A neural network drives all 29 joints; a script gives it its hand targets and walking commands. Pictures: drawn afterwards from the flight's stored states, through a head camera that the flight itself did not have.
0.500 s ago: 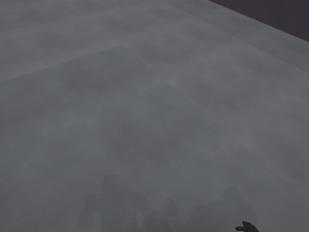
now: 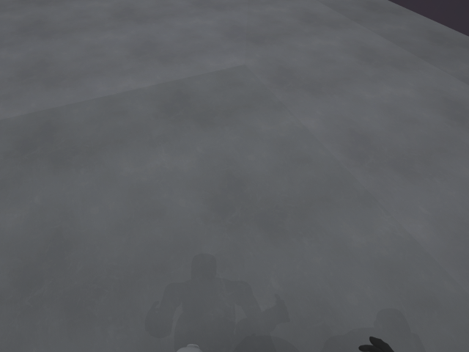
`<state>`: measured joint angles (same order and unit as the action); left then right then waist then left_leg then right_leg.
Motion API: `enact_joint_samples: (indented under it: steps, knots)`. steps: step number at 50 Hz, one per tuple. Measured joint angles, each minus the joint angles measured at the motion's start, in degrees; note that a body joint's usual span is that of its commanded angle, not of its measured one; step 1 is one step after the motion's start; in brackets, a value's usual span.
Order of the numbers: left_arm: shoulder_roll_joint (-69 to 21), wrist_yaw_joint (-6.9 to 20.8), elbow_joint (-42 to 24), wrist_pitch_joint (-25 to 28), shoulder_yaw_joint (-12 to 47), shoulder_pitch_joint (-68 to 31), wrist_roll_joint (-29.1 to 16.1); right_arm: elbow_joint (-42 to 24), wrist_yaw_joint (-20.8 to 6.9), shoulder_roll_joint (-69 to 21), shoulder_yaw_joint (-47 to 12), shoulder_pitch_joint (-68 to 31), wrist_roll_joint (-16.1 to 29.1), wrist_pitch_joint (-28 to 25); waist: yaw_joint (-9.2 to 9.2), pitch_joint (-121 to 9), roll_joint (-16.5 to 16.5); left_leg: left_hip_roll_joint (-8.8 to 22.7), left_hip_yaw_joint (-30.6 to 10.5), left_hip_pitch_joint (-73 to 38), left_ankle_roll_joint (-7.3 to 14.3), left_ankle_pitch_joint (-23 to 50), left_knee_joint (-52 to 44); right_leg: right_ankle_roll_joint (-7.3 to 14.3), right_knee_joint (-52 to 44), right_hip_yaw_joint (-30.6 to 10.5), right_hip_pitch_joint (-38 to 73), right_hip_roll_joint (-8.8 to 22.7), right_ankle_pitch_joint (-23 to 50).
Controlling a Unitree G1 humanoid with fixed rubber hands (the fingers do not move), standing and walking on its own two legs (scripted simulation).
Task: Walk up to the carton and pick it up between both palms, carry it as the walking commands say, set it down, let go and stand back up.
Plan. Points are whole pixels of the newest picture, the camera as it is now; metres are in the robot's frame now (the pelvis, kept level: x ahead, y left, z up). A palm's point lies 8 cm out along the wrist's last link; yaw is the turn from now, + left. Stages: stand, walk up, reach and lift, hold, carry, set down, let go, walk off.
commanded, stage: walk up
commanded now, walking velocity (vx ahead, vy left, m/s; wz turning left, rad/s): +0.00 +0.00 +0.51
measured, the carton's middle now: out of the picture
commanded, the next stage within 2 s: none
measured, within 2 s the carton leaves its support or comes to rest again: neither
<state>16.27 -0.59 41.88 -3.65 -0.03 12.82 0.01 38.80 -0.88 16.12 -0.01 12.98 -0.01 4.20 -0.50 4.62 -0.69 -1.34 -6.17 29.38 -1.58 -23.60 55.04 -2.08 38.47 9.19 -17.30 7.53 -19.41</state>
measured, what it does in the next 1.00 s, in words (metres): walks backwards, turning left: left foot, then right foot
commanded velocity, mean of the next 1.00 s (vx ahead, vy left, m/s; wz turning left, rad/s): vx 0.00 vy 0.00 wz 0.51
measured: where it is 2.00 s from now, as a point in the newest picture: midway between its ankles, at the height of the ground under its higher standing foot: outside the picture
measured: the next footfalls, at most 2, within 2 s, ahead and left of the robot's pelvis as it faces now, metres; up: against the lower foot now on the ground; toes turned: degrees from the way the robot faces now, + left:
left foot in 0.08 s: +0.05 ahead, +0.14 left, +0.00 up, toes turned -2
right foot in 0.38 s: +0.01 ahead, -0.14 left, +0.00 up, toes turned +3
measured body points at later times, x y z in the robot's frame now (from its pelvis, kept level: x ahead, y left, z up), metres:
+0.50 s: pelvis -0.05 -0.02 +0.00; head -0.01 -0.02 +0.45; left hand +0.03 +0.26 -0.11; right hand +0.11 -0.26 -0.11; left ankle -0.04 +0.14 -0.67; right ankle -0.03 -0.14 -0.72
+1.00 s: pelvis -0.09 -0.06 +0.00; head -0.06 -0.05 +0.44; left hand -0.07 +0.24 -0.11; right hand +0.12 -0.26 -0.12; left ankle -0.10 +0.12 -0.70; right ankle -0.03 -0.16 -0.72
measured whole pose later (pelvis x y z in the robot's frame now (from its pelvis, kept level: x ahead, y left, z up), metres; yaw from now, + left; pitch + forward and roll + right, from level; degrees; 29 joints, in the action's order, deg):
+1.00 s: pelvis -0.09 -0.06 +0.00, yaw +24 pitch -2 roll +2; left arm 16.8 -0.6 41.2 -3.5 -0.1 8.7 0.0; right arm 38.8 -1.1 16.8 0.0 12.8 0.0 4.1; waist -0.7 6.5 -2.1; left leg -2.2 -7.4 24.7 -3.7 -24.4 46.8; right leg -0.5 43.1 4.6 -18.5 5.8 -21.8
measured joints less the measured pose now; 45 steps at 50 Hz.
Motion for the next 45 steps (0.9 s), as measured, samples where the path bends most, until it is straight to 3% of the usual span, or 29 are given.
enact_joint_samples:
  steps: [5,6,8,10,16,19,21,23,26,30,34,36,38,45]
  knots:
    - [0.21,0.00,-0.08,-0.15,-0.04,0.79,0.00,-0.01,-0.13,0.84,0.01,-0.08,0.00,-0.77,0.10,0.19,0.09,2.11,-0.31,-8.06,0.56,2.63,-11.52,-1.07,5.07,2.45,-1.42,0.20,-3.78]
    - [0.52,0.00,-0.04,-0.58,-0.05,0.36,0.00,0.01,-0.13,0.59,-0.01,-0.08,0.00,-0.88,0.12,0.58,-0.80,1.45,-0.30,-7.75,0.78,-0.40,-11.08,-1.06,8.50,0.30,-2.99,-0.03,-7.04]
    - [0.73,0.00,-0.09,-0.99,-0.03,-0.80,0.00,0.00,-0.13,-0.42,-0.01,-0.07,0.00,-0.88,0.13,1.86,-2.48,-0.28,-0.63,-7.45,1.03,1.75,-10.91,-1.04,12.99,-4.78,-4.59,-1.28,-9.37]
    - [0.70,0.00,-0.11,-0.99,-0.03,-1.18,0.00,-0.02,-0.13,-0.74,-0.01,-0.07,0.00,-0.88,0.16,1.89,-2.48,-0.53,-0.86,-8.05,1.07,4.72,-13.00,-1.06,14.57,-6.72,-5.31,-2.27,-9.43]
    - [0.73,0.00,-0.17,-1.00,-0.04,-4.13,0.00,-0.01,-0.13,-0.57,-0.01,-0.08,0.00,-0.88,0.20,1.90,-2.48,-0.89,-0.89,-7.69,0.51,8.47,-16.94,-1.06,12.96,-7.71,-4.77,-2.90,-9.47]
    - [0.67,0.00,-0.20,-0.72,-0.02,-5.13,0.00,-0.01,-0.13,-0.25,0.00,-0.09,0.00,-0.87,0.20,1.87,-2.35,-1.57,-1.06,-6.54,-0.58,9.28,-17.01,-0.83,2.22,-7.85,-0.26,-3.26,-4.34]
    - [0.18,0.00,-0.15,-0.38,-0.03,-4.50,0.00,0.03,-0.12,-0.05,0.00,-0.07,0.00,-0.50,0.02,1.91,-1.37,-1.87,-1.41,-6.14,-0.71,5.56,-15.74,0.11,1.63,-7.10,-0.01,-3.06,-1.22]
    - [0.20,0.00,-0.15,-0.30,-0.04,-3.89,0.00,0.05,-0.12,0.09,0.01,-0.10,0.00,-0.37,-0.01,1.85,-1.20,-2.68,-0.94,-2.96,-0.71,-0.11,-7.15,0.81,1.12,-5.68,0.20,-1.81,-1.49]
    - [0.18,0.00,-0.16,-0.26,-0.03,-3.17,0.00,0.00,-0.12,0.68,0.00,-0.05,0.00,-0.36,-0.08,1.76,-0.73,-1.61,-0.21,0.28,-0.71,-0.85,1.67,1.12,-0.03,-2.89,0.50,-0.55,-1.18]
    - [0.17,0.00,-0.16,-0.07,-0.03,-2.76,0.00,-0.02,-0.20,0.83,-0.01,-0.03,0.00,-0.36,-0.11,1.70,-0.53,1.37,0.09,-1.09,-0.71,-1.50,0.41,1.12,-0.10,1.46,0.82,-0.06,-1.15]
    - [0.31,0.00,-0.27,-0.14,-0.04,-1.93,0.00,-0.03,-0.22,1.42,0.00,-0.15,0.00,-0.65,-0.12,1.73,-0.37,2.68,0.24,-8.32,-0.24,3.90,-12.24,0.08,4.25,4.19,-0.31,0.35,-3.71]
    - [1.00,0.00,-0.27,-0.72,-0.03,-2.15,0.00,-0.02,-0.21,0.30,-0.01,-0.30,0.00,-0.68,-0.12,2.07,-2.61,1.23,0.15,-7.51,-0.22,3.14,-11.64,-0.08,10.18,-0.32,-3.29,-0.45,-9.51]
    - [0.90,0.00,-0.31,-0.75,-0.03,-2.33,0.00,-0.02,-0.22,0.20,0.00,-0.29,0.00,-0.68,-0.09,2.00,-2.69,0.94,-0.43,-7.48,-0.23,3.65,-12.26,-0.09,14.15,-3.64,-5.17,-2.11,-10.86]
    - [0.94,0.00,-0.69,-0.71,-0.03,-4.93,0.00,-0.02,-0.22,0.49,-0.02,-0.28,0.00,-0.67,0.01,1.92,-2.70,0.07,-0.88,-7.39,-1.41,6.80,-14.93,-0.10,10.70,-7.02,-3.93,-2.75,-10.47]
